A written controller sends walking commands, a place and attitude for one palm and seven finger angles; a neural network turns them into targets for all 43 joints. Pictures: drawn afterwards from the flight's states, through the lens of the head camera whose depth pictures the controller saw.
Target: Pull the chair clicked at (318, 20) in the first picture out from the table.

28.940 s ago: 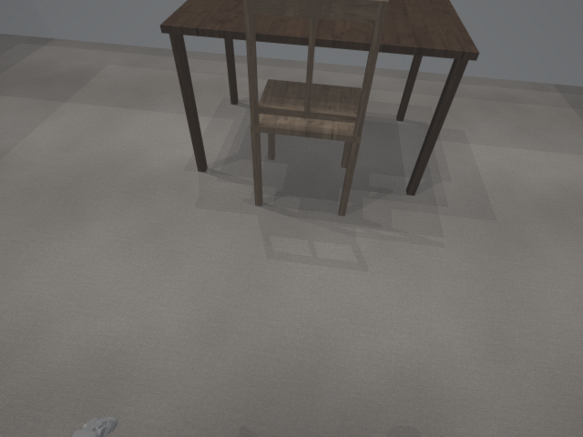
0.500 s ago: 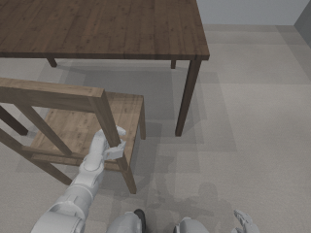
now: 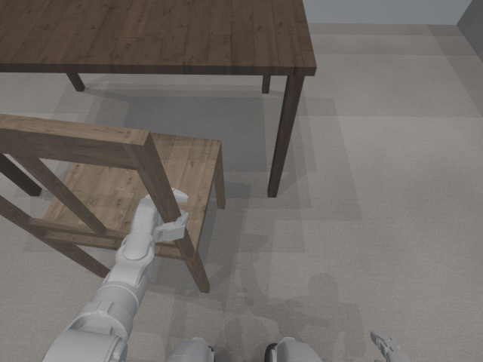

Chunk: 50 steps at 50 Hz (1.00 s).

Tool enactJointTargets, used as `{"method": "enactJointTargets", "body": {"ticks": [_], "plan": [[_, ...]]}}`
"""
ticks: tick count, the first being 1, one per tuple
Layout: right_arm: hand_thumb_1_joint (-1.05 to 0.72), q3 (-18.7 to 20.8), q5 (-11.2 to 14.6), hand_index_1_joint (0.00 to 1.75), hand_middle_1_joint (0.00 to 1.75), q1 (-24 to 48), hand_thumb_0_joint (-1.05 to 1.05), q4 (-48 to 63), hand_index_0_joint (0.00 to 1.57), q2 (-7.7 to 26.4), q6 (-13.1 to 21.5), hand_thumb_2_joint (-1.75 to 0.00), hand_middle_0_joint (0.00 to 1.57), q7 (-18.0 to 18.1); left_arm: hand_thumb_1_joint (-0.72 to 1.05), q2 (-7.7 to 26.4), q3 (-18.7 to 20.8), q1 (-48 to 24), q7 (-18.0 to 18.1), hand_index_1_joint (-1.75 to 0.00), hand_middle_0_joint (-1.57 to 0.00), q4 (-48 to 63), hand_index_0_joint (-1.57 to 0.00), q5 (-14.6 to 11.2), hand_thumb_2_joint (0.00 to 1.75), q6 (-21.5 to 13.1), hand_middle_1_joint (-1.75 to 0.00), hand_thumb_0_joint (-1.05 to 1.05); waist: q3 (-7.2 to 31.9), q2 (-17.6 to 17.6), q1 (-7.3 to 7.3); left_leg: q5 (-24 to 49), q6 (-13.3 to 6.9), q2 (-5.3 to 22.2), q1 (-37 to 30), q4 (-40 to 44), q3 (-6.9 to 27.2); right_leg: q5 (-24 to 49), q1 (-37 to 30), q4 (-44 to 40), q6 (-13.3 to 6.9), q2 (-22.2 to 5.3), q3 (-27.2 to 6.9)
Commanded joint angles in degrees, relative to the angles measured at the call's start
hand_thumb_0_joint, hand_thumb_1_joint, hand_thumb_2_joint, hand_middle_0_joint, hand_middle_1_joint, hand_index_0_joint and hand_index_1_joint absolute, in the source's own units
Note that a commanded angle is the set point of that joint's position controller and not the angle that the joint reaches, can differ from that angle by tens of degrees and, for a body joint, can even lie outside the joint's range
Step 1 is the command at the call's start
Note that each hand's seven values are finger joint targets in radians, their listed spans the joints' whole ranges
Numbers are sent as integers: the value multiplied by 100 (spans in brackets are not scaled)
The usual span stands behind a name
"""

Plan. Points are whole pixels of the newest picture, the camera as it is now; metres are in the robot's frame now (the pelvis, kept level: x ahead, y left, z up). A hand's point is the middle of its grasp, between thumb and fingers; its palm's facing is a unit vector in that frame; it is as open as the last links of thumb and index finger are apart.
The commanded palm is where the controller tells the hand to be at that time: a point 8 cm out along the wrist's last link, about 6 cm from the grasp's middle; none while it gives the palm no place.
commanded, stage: step backward, pulling the chair out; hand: left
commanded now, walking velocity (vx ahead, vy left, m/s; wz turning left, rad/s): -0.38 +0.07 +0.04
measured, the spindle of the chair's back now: (69, 199) +0.39 +0.36 -0.05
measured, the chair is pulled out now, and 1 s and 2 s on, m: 0.20 0.38 0.56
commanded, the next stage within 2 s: stop walking, hand still on the chair in 1.36 s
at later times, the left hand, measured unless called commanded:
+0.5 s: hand (176, 276) +0.25 +0.13 -0.06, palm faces -0.02 -0.99 -0.16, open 6.1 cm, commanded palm +0.23 +0.18 -0.06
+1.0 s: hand (174, 350) +0.14 +0.11 -0.05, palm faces -0.04 -0.99 -0.16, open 6.2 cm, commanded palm +0.12 +0.17 -0.05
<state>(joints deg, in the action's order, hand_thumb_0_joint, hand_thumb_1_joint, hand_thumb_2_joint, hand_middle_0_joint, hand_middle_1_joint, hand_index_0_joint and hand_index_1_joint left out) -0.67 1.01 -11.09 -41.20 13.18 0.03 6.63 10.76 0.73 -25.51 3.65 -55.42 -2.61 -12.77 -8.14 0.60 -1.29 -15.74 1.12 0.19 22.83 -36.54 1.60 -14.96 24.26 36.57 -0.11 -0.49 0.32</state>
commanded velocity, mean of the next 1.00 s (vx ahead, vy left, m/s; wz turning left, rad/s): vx -0.38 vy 0.01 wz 0.03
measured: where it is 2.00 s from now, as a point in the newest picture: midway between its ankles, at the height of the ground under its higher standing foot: outside the picture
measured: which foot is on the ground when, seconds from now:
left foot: down 0.00-0.96, up 0.98-1.00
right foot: down 0.00-0.26, up 0.28-0.38, down 0.40-0.66, up 0.68-0.86, down 0.88-1.00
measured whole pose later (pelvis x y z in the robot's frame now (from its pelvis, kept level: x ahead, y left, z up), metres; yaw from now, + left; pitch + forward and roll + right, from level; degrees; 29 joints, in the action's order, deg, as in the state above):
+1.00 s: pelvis -0.21 -0.02 +0.01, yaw +0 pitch +0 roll -2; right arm -0.7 2.0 -9.4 -41.7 10.9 -1.3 5.2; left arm 10.6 0.9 -26.3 2.2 -58.2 -3.9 -13.4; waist -10.3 -2.8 -3.1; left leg -13.2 1.7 2.9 26.4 -35.6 2.2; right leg -11.2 19.5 30.3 -1.5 3.4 0.8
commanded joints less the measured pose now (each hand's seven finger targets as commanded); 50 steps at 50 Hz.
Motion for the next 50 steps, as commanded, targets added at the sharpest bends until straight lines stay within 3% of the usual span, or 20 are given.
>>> {"method": "enactJointTargets", "body": {"ticks": [1, 3, 5, 8, 11, 12, 16, 20, 23, 25, 27, 30, 32, 34, 38, 43, 45, 47, 48, 50], "plan": [[-90, 289, 81, 30, 30, -265, 0, 607, 20, 741, 58, -90, 20, 55, 90, 863, -10, -1585, 149, -145, -50, 1218, -50, 274, 90, -340, -145, 0, 3069, 166, -160, 2120, 72, 426, -571, -362, 182, 4435, -2086, -613, -386, -1194, -983], [-90, 347, 134, 30, 30, -94, 0, 670, 20, 814, 10, -90, 20, 90, 90, 1124, 195, -1118, 147, -145, -50, 964, -50, 202, 90, -173, -145, 0, 3215, 556, 5, -897, 166, -32, 17, -1280, 324, 4854, -2349, -1008, -830, -1938, -1431], [-90, 258, 113, 30, 30, 98, 0, 725, 20, 726, -69, -90, 20, 74, 90, 1035, 123, -1199, 130, -145, -50, 1140, -50, 187, 90, -71, -145, 0, 2904, 251, 83, -1403, 111, 13, 158, -1476, 453, 3850, -2043, -1251, -897, -2162, -1414], [-90, 123, 98, 30, 30, 29, 0, 662, 20, 731, -130, -90, 20, 143, 90, 815, -27, -1139, 169, -145, -50, 1190, -50, 164, 90, 81, -145, 0, 2655, 518, -101, -488, 33, 164, -376, 299, 362, 3521, -1964, -966, -526, -1645, -662], [-90, 184, 83, 30, 30, 90, 0, 814, 20, 951, -307, -90, 20, 212, 90, 588, -275, -1517, 180, -145, -50, 1558, -50, 121, 90, 96, -145, 0, 2502, -560, -52, 2552, -419, 1030, -910, 1164, 1120, 1781, -1102, -148, 124, -416, -4], [-90, 211, 115, 30, 30, 55, 0, 825, 20, 847, -345, -90, 20, 173, 90, 418, -381, -1546, 160, -145, -50, 1496, -50, 91, 90, 101, -145, 0, 2514, -444, -18, 2445, -485, 1145, -928, 1125, 916, 1239, -1085, -169, 123, -314, -32], [-90, 141, 25, 30, 30, 162, 0, 805, 20, 667, -326, -90, 20, 144, 90, 359, -414, -1811, 135, -145, -50, 1508, -50, 158, 90, -16, -145, 0, 2139, -1562, -4, 1983, -691, 1384, -469, 1466, 1014, -624, -655, 721, -20, -139, -20], [-90, 270, 35, 30, 30, -95, 0, 593, 20, 700, -215, -90, 20, 63, 90, 504, -284, -1753, 126, -145, -50, 1195, -50, 261, 90, -209, -145, 0, 2723, -332, -91, 3349, -309, 960, -1427, 261, 519, 2331, -1014, -704, -4, -381, -255], [-90, 361, 118, 30, 30, -132, 0, 526, 20, 734, -195, -90, 20, 129, 90, 914, -74, -1639, 157, -145, -50, 971, -50, 228, 90, -276, -145, 0, 3148, 445, -171, 1507, 109, 319, -873, -279, -9, 3770, -1708, -945, -249, -1140, -812], [-90, 311, 131, 30, 30, 105, 0, 585, 20, 661, -215, -90, 20, 120, 90, 944, -46, -1473, 129, -145, -50, 864, -50, 202, 90, -247, -145, 0, 3037, 393, -44, -523, 110, 56, -400, -754, 114, 3385, -1734, -1370, -450, -1628, -1115], [-90, 251, 144, 30, 30, 212, 0, 639, 20, 636, -207, -90, 20, 112, 90, 826, -134, -1451, 117, -145, -50, 895, -50, 179, 90, -190, -145, 0, 2574, 543, 23, -940, 48, 17, -318, -878, 226, 1676, -1252, -1795, -559, -1733, -1110], [-90, 158, 105, 30, 30, -55, 0, 491, 20, 735, -124, -90, 20, 147, 90, 625, -257, -1376, 133, -145, -50, 887, -50, 160, 90, -143, -145, 0, 2329, 506, -123, 370, -88, 207, -995, 897, 214, 1203, -1020, -1479, -244, -1113, -392], [-90, 175, 86, 30, 30, 58, 0, 651, 20, 862, -151, -90, 20, 197, 90, 476, -400, -1565, 136, -145, -50, 1163, -50, 134, 90, -210, -145, 0, 2377, -614, -71, 1778, -409, 914, -1052, 1467, 953, 910, -813, -547, 131, -245, -17], [-90, 109, 34, 30, 30, 202, 0, 736, 20, 691, -191, -90, 20, 142, 90, 268, -569, -1894, 103, -145, -50, 1317, -50, 114, 90, -221, -145, 0, 2356, -1703, -69, 1554, -688, 1439, -946, 1895, 1496, -644, -425, 665, -3, -38, -50], [-90, 217, -21, 30, 30, -196, 0, 524, 20, 698, -72, -90, 20, 61, 90, 411, -325, -1884, 144, -145, -50, 1049, -50, 151, 90, -224, -145, 0, 2614, -717, -67, 4162, -906, 1630, -2284, 1036, 1342, -1009, 99, 469, -29, 40, -172], [-90, 311, -78, 30, 30, -312, 0, 327, 20, 808, 69, -90, 20, -89, 90, 509, -292, -1860, 39, -145, -50, 728, -50, 301, 90, -378, -145, 0, 2502, -1401, -155, 3851, -689, 1370, -2432, 814, 982, -122, -428, -772, -10, 53, -167], [-90, 309, -38, 30, 30, -135, 0, 402, 20, 759, 47, -90, 20, -116, 90, 593, -208, -1646, -4, -145, -50, 738, -50, 270, 90, -388, -145, 0, 2427, -1268, -86, 3023, -511, 1107, -1708, 665, 706, 1157, -1023, -1186, -26, -100, -262], [-90, 356, 94, 30, 30, 50, 0, 554, 20, 660, 54, -90, 20, -33, 90, 884, -37, -1503, 18, -145, -50, 753, -50, 187, 90, -369, -145, 0, 2490, -126, -81, 1047, -131, 593, -691, 420, 159, 1310, -1443, -1422, -133, -683, -743], [-90, 412, 182, 30, 30, -24, 0, 588, 20, 699, 81, -90, 20, -20, 90, 1092, 77, -1268, 62, -145, -50, 721, -50, 114, 90, -342, -145, 0, 2527, 691, -51, -169, 62, 141, -674, -363, -144, 1001, -1195, -1852, -428, -1365, -1321], [-90, 348, 151, 30, 30, 392, 0, 565, 20, 694, 78, -90, 20, -17, 90, 968, 48, -1311, 97, -145, -50, 698, -50, 134, 90, -238, -145, 0, 2327, 639, 219, -1162, 113, -137, -127, -2199, 324, 806, -818, -2174, -953, -2061, -1787]]}}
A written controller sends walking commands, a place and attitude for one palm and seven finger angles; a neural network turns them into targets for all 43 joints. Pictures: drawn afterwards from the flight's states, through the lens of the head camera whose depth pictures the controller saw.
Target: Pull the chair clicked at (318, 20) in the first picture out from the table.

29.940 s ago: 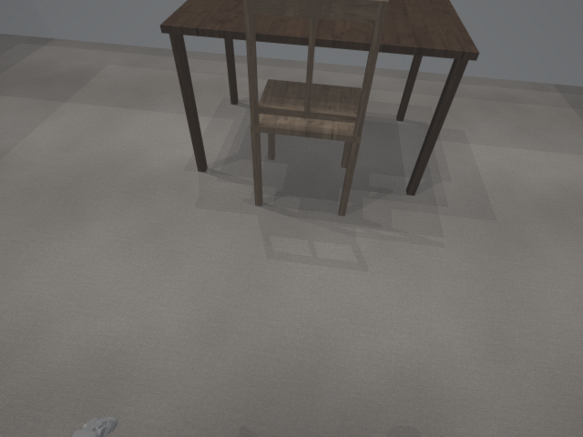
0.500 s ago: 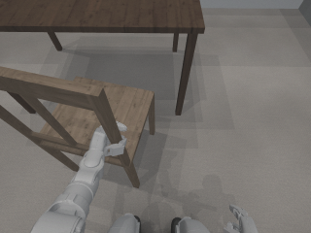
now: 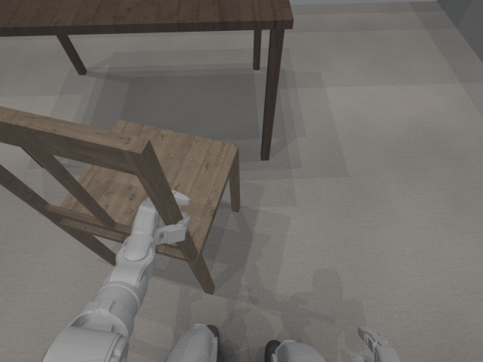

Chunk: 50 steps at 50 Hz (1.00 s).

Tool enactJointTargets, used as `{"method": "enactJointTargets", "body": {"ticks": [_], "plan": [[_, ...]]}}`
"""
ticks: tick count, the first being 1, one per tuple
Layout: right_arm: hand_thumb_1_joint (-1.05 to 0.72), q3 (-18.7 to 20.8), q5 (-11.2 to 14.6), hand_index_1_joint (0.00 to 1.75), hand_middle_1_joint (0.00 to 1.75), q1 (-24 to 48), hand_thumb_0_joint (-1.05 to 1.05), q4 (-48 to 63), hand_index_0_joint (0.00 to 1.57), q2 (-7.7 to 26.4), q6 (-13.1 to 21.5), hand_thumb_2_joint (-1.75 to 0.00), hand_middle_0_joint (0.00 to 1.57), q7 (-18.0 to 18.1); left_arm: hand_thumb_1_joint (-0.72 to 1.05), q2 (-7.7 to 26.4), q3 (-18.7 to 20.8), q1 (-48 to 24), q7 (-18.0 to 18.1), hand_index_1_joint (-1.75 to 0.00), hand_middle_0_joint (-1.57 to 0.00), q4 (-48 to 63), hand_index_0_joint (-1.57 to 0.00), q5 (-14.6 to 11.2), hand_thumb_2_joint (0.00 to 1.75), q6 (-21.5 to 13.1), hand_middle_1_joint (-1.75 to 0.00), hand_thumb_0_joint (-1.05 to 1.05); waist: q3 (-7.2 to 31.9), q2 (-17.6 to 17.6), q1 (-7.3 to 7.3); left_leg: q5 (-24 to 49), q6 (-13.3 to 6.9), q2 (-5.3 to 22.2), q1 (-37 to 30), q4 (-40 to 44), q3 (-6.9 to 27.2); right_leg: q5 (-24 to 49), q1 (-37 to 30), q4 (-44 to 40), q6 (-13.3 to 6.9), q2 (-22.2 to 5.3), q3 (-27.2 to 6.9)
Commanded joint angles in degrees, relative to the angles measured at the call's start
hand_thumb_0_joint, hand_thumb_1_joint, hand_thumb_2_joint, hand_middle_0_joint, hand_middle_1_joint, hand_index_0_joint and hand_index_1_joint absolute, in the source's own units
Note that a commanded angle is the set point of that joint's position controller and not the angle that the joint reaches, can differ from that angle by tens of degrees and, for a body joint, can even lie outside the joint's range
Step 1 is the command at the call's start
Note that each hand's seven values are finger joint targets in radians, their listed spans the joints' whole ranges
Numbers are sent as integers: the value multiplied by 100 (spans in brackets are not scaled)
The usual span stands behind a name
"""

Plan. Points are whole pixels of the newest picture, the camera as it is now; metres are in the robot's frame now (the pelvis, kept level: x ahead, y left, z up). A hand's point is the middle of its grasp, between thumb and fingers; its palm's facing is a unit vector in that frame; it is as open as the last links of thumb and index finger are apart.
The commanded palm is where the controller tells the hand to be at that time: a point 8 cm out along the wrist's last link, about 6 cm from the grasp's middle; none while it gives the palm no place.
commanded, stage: step backward, pulling the chair out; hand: left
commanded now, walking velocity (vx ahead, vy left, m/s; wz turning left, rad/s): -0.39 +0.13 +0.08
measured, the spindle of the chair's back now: (79, 192) +0.42 +0.34 -0.06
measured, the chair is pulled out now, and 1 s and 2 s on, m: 0.38 0.56 0.56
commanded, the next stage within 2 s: stop walking, hand still on the chair in 0.36 s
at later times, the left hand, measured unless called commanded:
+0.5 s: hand (180, 286) +0.24 +0.11 -0.06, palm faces -0.05 -0.99 -0.13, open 6.2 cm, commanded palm +0.22 +0.17 -0.04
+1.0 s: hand (182, 332) +0.17 +0.10 -0.06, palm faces -0.07 -0.99 -0.13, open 6.2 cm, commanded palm +0.15 +0.16 -0.04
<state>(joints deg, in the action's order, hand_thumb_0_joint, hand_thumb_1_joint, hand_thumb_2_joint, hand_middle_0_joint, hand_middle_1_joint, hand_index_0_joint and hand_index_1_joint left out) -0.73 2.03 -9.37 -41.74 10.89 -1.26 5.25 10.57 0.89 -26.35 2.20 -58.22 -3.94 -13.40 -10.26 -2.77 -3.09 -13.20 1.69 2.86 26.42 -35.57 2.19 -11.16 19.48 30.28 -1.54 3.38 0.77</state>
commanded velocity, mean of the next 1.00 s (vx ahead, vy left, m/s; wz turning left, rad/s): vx -0.09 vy -0.01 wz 0.01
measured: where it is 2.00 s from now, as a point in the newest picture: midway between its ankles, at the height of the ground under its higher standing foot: outside the picture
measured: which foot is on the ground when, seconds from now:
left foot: up 0.00-0.18, down 0.20-1.00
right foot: down 0.00-0.20, up 0.22-0.34, down 0.36-1.00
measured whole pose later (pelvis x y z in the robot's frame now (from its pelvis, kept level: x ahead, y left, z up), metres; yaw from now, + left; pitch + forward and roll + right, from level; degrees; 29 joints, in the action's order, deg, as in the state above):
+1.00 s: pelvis -0.08 +0.00 +0.01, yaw +2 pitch -1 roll +1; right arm -1.9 1.3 -14.2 -40.0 12.2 0.8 6.7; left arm 4.3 -8.2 -4.3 3.9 -43.4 -1.5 -9.1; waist -1.2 -1.1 -1.1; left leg -15.5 1.4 1.0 10.3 -26.3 0.4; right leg -9.3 16.9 26.6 -1.4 0.7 0.7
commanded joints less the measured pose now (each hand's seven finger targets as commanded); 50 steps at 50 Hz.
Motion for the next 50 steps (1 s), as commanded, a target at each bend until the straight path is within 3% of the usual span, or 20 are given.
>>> {"method": "enactJointTargets", "body": {"ticks": [1, 4, 6, 8, 9, 10, 11, 13, 16, 19, 21, 22, 24, 26, 29, 31, 32, 35, 42, 50], "plan": [[-90, 292, -10, 30, 30, 228, 0, 632, 20, 862, 224, -90, 20, 122, 90, 897, 55, -1232, 247, -145, -50, 1085, -50, 284, 90, -143, -145, 0, 2577, 810, 385, -1481, 47, -369, -261, -2524, 427, 799, -564, -1437, -918, -2489, -1775], [-90, 122, -16, 30, 30, 46, 0, 593, 20, 772, 221, -90, 20, 166, 90, 790, 47, -1079, 280, -145, -50, 1158, -50, 305, 90, 0, -145, 0, 2662, 1003, 215, -1400, 19, -246, -450, -1079, 379, 1898, -1307, -934, -665, -2108, -973], [-90, 122, -4, 30, 30, -183, 0, 484, 20, 881, 206, -90, 20, 230, 90, 665, -96, -1152, 322, -145, -50, 1173, -50, 257, 90, 60, -145, 0, 2727, 1081, 155, -1102, -10, -320, -951, 194, 136, 1810, -1381, -947, -421, -1877, -858], [-90, 153, -7, 30, 30, -248, 0, 407, 20, 1085, 190, -90, 20, 326, 90, 576, -312, -1351, 327, -145, -50, 1192, -50, 217, 90, 128, -145, 0, 2405, 562, 96, 476, -178, 53, -1496, 1642, 306, 1267, -897, -490, -31, -1418, -489], [-90, 217, -52, 30, 30, -262, 0, 476, 20, 1269, 159, -90, 20, 341, 90, 586, -331, -1588, 320, -145, -50, 1453, -50, 247, 90, 64, -145, 0, 2386, -252, 176, 1686, -419, 648, -1666, 1510, 961, 929, -390, -26, 218, -898, -182], [-90, 213, -52, 30, 30, -286, 0, 560, 20, 1159, 102, -90, 20, 329, 90, 395, -458, -1784, 323, -145, -50, 1487, -50, 252, 90, 62, -145, 0, 2494, -577, 200, 2526, -556, 967, -1851, 1228, 1062, 760, -164, 365, 255, -661, -55], [-90, 245, -23, 30, 30, -416, 0, 517, 20, 1097, 77, -90, 20, 264, 90, 198, -572, -1813, 273, -145, -50, 1377, -50, 229, 90, 82, -145, 0, 2757, -397, 209, 2785, -568, 1051, -2149, 1103, 838, 426, -142, 442, 237, -563, -80], [-90, 162, -101, 30, 30, -273, 0, 679, 20, 829, 90, -90, 20, 263, 90, -22, -778, -2392, 154, -145, -50, 1930, -50, 215, 90, -13, -145, 0, 3015, -1212, 68, 2936, -636, 1045, -2336, 1133, 796, -335, 75, 1015, 217, -577, -76], [-90, 207, -115, 30, 30, -371, 0, 573, 20, 863, 69, -90, 20, 178, 90, 46, -563, -1884, 191, -145, -50, 1243, -50, 269, 90, 3, -145, 0, 2456, -834, 193, 3547, -676, 1157, -2094, 692, 834, -300, -37, 455, 90, -580, -204], [-90, 259, 12, 30, 30, -424, 0, 577, 20, 902, 84, -90, 20, 180, 90, 324, -445, -1708, 180, -145, -50, 957, -50, 279, 90, -23, -145, 0, 2664, 618, 105, 2053, -59, 361, -1212, -78, 115, 3088, -1296, -301, -123, -1308, -781], [-90, 328, 89, 30, 30, -343, 0, 592, 20, 993, 116, -90, 20, 205, 90, 622, -220, -1598, 185, -145, -50, 794, -50, 199, 90, -2, -145, 0, 2940, 1296, 203, -985, 73, -145, -646, -879, 104, 3201, -1623, -727, -507, -2059, -1362], [-90, 315, 91, 30, 30, -286, 0, 611, 20, 981, 126, -90, 20, 207, 90, 664, -155, -1462, 177, -145, -50, 691, -50, 179, 90, 34, -145, 0, 2862, 1059, 297, -1464, 17, -201, -556, -1141, 197, 2424, -1415, -932, -559, -2195, -1434], [-90, 208, 41, 30, 30, -228, 0, 876, 20, 833, 142, -90, 20, 165, 90, 615, -198, -1461, 173, -145, -50, 1785, -50, 179, 90, 20, -145, 0, 2837, 727, 313, -1464, -89, -161, -964, -641, 218, 934, -1100, -1067, -579, -2101, -1293], [-90, 18, 7, 30, 30, -191, 0, 828, 20, 713, 208, -90, 20, 221, 90, 361, -322, -1531, 225, -145, -50, 1904, -50, 159, 90, 93, -145, 0, 2835, 757, 136, -597, -235, -64, -1633, 850, 41, -189, -846, -821, -210, -1594, -706], [-90, 69, -52, 30, 30, -169, 0, 980, 20, 942, 167, -90, 20, 264, 90, 200, -401, -1264, 270, -145, -50, 2111, -50, 182, 90, 198, -145, 0, 2565, -511, 282, -254, -666, 764, -1536, 1693, 1018, -710, -583, 153, 286, -521, -123], [-90, -39, -22, 30, 30, 101, 0, 1054, 20, 712, 151, -90, 20, 244, 90, -54, -692, -1301, 233, -145, -50, 2149, -50, 197, 90, 237, -145, 0, 2192, -804, 302, -1798, -747, 787, -543, 2170, 1086, -1114, -1032, 498, 195, -511, -208], [-90, -24, -8, 30, 30, 38, 0, 1040, 20, 722, 138, -90, 20, 245, 90, -4, -614, -1153, 251, -145, -50, 2118, -50, 232, 90, 281, -145, 0, 2084, -526, 309, -1918, -718, 720, -358, 2095, 956, -1033, -1189, 421, 176, -506, -217], [-90, 77, -41, 30, 30, -141, 0, 977, 20, 805, 157, -90, 20, 239, 90, 118, -520, -699, 247, -145, -50, 2190, -50, 264, 90, 272, -145, 0, 2134, 174, 253, -1296, -539, 329, -886, 1534, 436, -942, -1118, -392, 207, -574, -378], [-90, 38, -84, 30, 30, -153, 0, 893, 20, 677, 396, -90, 20, 193, 90, 135, -570, 60, 308, -145, -50, 2412, -50, 321, 90, 184, -145, 0, 1751, 562, 260, -961, -324, -57, -1431, 1151, 42, -1964, -337, -1475, 39, -1019, -918], [-90, 43, -89, 30, 30, -52, 0, 964, 20, 684, 490, -90, 20, 177, 90, -68, -743, 931, 353, -145, -50, 2787, -50, 329, 90, 159, -145, 0, 1991, 372, 289, 413, -322, 127, -1735, 1319, 70, 198, -902, -959, 51, -946, -596]]}}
